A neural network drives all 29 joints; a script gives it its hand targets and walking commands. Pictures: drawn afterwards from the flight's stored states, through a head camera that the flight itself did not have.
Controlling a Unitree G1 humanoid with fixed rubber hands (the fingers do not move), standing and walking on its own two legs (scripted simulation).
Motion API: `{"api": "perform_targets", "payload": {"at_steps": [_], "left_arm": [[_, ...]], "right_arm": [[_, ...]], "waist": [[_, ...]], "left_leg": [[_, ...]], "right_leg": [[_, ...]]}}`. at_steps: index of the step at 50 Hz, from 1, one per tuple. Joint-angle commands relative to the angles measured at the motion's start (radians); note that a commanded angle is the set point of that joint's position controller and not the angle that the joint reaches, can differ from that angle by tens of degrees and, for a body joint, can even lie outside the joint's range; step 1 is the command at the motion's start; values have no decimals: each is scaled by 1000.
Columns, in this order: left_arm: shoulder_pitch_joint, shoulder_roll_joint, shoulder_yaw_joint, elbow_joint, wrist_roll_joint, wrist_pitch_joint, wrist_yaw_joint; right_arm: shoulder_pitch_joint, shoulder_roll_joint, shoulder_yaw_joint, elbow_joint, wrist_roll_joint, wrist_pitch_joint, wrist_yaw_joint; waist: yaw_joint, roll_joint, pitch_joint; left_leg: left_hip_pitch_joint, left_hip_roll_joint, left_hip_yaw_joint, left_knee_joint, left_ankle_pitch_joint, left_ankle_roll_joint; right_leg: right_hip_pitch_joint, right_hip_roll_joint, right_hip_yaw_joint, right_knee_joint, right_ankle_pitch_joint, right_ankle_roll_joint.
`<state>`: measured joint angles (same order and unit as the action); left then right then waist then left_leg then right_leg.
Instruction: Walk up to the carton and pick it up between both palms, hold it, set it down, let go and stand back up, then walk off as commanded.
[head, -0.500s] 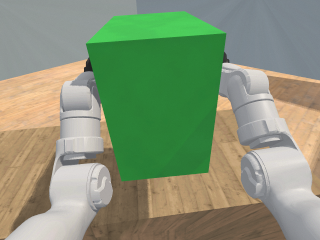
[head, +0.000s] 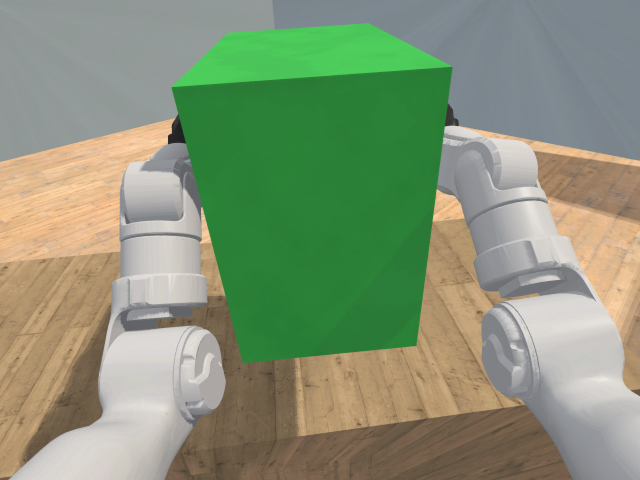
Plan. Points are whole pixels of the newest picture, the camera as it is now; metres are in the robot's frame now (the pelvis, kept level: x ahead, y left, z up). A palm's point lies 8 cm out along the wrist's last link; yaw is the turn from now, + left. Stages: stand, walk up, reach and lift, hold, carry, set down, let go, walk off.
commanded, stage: hold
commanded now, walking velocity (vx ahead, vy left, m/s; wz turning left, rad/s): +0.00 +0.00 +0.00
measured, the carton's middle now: (313, 174) +0.39 +0.00 +0.29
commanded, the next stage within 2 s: set down in 0.34 s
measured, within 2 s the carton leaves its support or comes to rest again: neither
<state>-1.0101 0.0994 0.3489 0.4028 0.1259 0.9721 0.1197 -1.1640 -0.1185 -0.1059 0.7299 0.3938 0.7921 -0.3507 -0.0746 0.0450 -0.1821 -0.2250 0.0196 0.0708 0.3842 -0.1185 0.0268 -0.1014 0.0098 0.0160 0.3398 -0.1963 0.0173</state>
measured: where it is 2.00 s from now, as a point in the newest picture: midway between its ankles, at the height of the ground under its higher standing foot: outside the picture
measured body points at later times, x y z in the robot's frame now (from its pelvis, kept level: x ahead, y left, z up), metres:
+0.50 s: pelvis +0.00 +0.00 +0.00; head -0.09 +0.00 +0.44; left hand +0.39 +0.15 +0.32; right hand +0.38 -0.14 +0.32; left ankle +0.06 +0.10 -0.74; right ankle -0.01 -0.13 -0.74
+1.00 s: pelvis +0.02 +0.00 +0.00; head -0.05 +0.04 +0.45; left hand +0.43 +0.17 +0.26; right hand +0.42 -0.12 +0.26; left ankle +0.06 +0.10 -0.74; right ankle -0.01 -0.13 -0.74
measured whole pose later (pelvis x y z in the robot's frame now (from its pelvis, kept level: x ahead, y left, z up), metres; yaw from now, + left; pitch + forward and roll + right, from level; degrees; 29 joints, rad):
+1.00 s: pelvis +0.02 +0.00 +0.00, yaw +0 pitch -7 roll -1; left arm -0.96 0.10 0.35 0.57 0.27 0.63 0.03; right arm -1.04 -0.04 -0.11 0.94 0.27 0.31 -0.23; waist -0.09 -0.08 -0.05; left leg -0.09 0.02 0.07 0.35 -0.14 0.02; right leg 0.06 0.01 0.02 0.23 -0.18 0.01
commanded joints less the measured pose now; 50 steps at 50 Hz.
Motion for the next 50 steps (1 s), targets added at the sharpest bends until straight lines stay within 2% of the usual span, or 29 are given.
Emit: {"api": "perform_targets", "payload": {"at_steps": [1,4,5,6,7,9,11,13,15,17,18,19,20,21,22,23,24,27,28,30,31,33,39,41,43,44,45,47,50], "left_arm": [[-1106,-479,-345,-148,-174,-102,-206],[-1109,-473,-323,-145,-169,-104,-205],[-1070,-488,-341,-149,-175,-102,-205],[-1079,-476,-322,-103,-166,-102,-210],[-1072,-486,-342,-136,-166,-100,-211],[-1123,-493,-368,-200,-192,-106,-204],[-1090,-483,-350,-171,-178,-104,-202],[-1075,-483,-334,-134,-164,-101,-208],[-1102,-493,-351,-143,-182,-103,-210],[-1090,-491,-341,-127,-176,-103,-207],[-1091,-541,-346,-137,-130,-100,-226],[-1060,-536,-328,-123,-121,-107,-226],[-1042,-523,-303,-98,-104,-117,-236],[-1055,-522,-302,-92,-106,-136,-242],[-1082,-530,-323,-137,-114,-156,-241],[-1073,-548,-321,-112,-113,-177,-247],[-1061,-531,-306,-76,-103,-202,-254],[-1012,-507,-237,17,-30,-283,-277],[-981,-512,-228,37,-13,-295,-285],[-927,-519,-210,84,15,-325,-302],[-903,-525,-206,103,33,-332,-309],[-912,-542,-231,103,30,-355,-322],[-859,-600,-343,44,15,-413,-322],[-808,-599,-340,52,29,-416,-317],[-754,-607,-352,12,28,-412,-310],[-748,-613,-362,-5,25,-409,-309],[-724,-603,-347,33,37,-413,-314],[-724,-635,-393,-53,14,-411,-303],[-719,-624,-416,-60,0,-421,-299]], "right_arm": [[-938,553,268,-233,219,-23,199],[-957,580,284,-248,226,-28,203],[-945,571,284,-275,230,-34,199],[-945,558,274,-247,215,-28,199],[-928,565,273,-251,219,-31,198],[-939,572,283,-279,229,-31,198],[-954,576,300,-295,241,-32,198],[-940,568,277,-251,224,-28,198],[-963,567,278,-286,223,-34,198],[-953,548,269,-254,223,-29,198],[-968,624,262,-211,172,-54,196],[-962,621,257,-212,155,-60,193],[-962,619,248,-200,142,-70,195],[-969,614,228,-199,123,-92,192],[-982,642,258,-233,128,-114,199],[-1003,636,244,-245,105,-146,198],[-968,637,212,-195,70,-174,200],[-850,664,177,-59,-31,-266,214],[-870,677,181,-80,-47,-298,218],[-808,660,148,8,-82,-349,217],[-825,661,140,-7,-96,-373,216],[-815,677,145,-15,-100,-425,208],[-719,649,136,-46,-120,-533,196],[-694,639,151,-48,-114,-551,195],[-662,633,214,-96,-88,-560,198],[-662,628,221,-109,-80,-569,196],[-652,617,205,-104,-89,-574,195],[-639,601,241,-176,-74,-590,195],[-650,619,273,-215,-66,-599,194]], "waist": [[-9,18,-461],[15,-21,-470],[-1,-14,-497],[-2,-16,-437],[-16,9,-462],[-19,21,-509],[-6,0,-510],[-9,4,-450],[-13,-12,-483],[-9,5,-458],[-40,32,-490],[-35,-7,-467],[-22,-6,-454],[-38,-7,-446],[-19,-15,-502],[-21,-9,-481],[-31,-19,-421],[-13,-31,-313],[5,-65,-328],[-6,-66,-249],[-6,-61,-242],[-24,-58,-249],[-83,21,-337],[-79,24,-327],[-54,24,-330],[-54,54,-361],[-58,49,-322],[-66,73,-376],[-61,74,-373]], "left_leg": [[186,-4,-117,-23,31,-87],[185,-11,-101,-21,45,-74],[202,-6,-111,-12,83,-83],[182,-8,-112,-27,33,-78],[191,-9,-113,-23,57,-84],[218,-3,-119,-10,92,-94],[220,-10,-116,-8,105,-83],[189,-9,-115,-21,51,-80],[189,-9,-112,-22,51,-84],[195,-3,-118,-22,52,-88],[256,-35,-116,-24,79,-67],[245,-33,-112,-33,76,-68],[245,-44,-108,-33,76,-61],[250,-41,-111,-42,64,-66],[275,-40,-107,-30,101,-61],[284,-32,-111,-33,85,-64],[275,-35,-108,-45,75,-65],[291,-35,-85,-80,3,-63],[310,-33,-78,-84,14,-54],[312,-37,-67,-99,1,-54],[320,-39,-60,-100,7,-54],[347,-46,-58,-94,48,-46],[472,-40,-52,-49,202,-89],[474,-49,-50,-42,240,-88],[493,-53,-44,-25,320,-85],[517,-49,-49,-12,354,-92],[495,-56,-43,-18,345,-91],[539,-50,-46,-3,397,-103],[539,-58,-47,18,437,-104]], "right_leg": [[2,103,-9,-53,120,0],[11,111,-9,-56,124,6],[23,112,-8,-49,162,1],[-3,110,-10,-58,106,5],[19,106,-10,-50,148,2],[21,114,-15,-40,180,-1],[23,115,-10,-50,176,2],[13,105,-5,-54,136,1],[8,110,-13,-50,132,5],[0,114,-11,-57,127,1],[10,99,-20,-82,127,-3],[28,102,-24,-95,121,1],[40,97,-17,-96,120,-1],[26,95,-21,-100,114,0],[34,100,-25,-93,133,4],[21,96,-24,-103,111,0],[19,87,-30,-112,95,4],[14,77,-38,-133,21,2],[32,77,-43,-136,23,2],[42,79,-57,-143,3,-1],[54,82,-61,-140,17,2],[81,73,-67,-145,39,3],[114,78,-85,-139,140,-5],[141,74,-84,-145,163,1],[161,78,-79,-133,221,2],[170,79,-78,-132,232,0],[177,75,-77,-140,245,3],[176,80,-86,-133,274,-4],[193,72,-80,-128,298,2]]}}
